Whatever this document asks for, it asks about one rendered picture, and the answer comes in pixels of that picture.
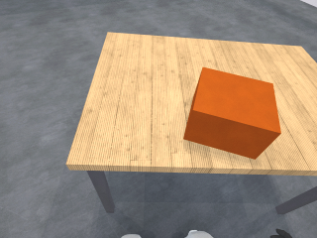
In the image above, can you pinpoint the table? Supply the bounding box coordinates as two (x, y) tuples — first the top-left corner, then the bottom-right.
(66, 32), (317, 214)

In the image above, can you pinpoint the carton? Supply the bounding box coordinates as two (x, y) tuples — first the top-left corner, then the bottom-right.
(183, 66), (281, 160)

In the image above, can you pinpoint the robot right hand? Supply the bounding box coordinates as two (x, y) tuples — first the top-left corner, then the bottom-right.
(269, 228), (292, 238)

